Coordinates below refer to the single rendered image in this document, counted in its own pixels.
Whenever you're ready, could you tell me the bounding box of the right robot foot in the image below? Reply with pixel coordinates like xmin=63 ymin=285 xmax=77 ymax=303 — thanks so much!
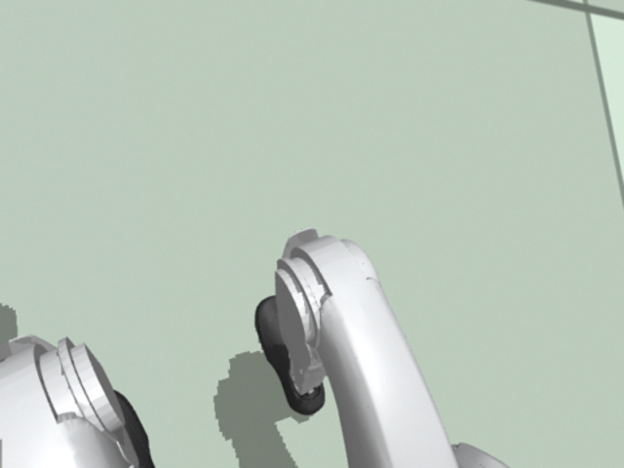
xmin=254 ymin=295 xmax=325 ymax=415

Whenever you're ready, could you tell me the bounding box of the right robot hand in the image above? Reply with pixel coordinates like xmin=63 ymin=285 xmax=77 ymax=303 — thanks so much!
xmin=451 ymin=443 xmax=510 ymax=468

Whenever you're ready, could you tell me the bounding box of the left robot foot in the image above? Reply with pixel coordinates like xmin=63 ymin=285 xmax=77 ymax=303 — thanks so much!
xmin=114 ymin=390 xmax=155 ymax=468

